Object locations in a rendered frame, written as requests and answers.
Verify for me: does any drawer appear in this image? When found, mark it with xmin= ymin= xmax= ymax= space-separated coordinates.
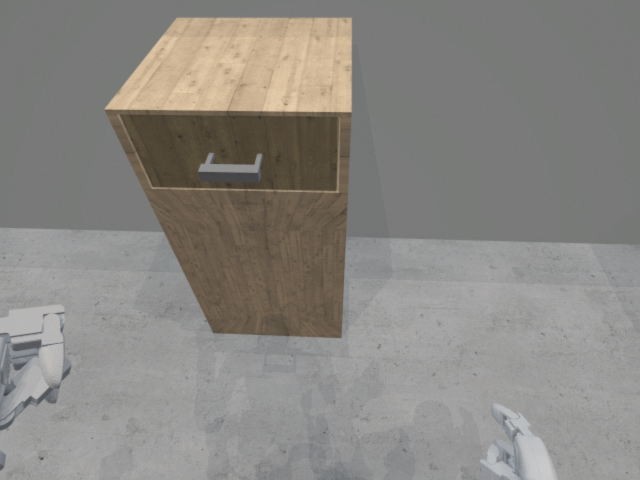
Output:
xmin=119 ymin=114 xmax=339 ymax=191

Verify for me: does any handle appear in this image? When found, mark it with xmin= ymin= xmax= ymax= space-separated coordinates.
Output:
xmin=198 ymin=153 xmax=263 ymax=183

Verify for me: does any cabinet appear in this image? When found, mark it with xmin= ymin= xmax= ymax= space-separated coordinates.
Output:
xmin=104 ymin=18 xmax=352 ymax=338

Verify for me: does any robot right hand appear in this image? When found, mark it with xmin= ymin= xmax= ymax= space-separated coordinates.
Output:
xmin=480 ymin=403 xmax=558 ymax=480

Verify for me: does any robot left hand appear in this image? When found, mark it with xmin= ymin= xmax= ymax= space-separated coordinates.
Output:
xmin=0 ymin=305 xmax=72 ymax=431

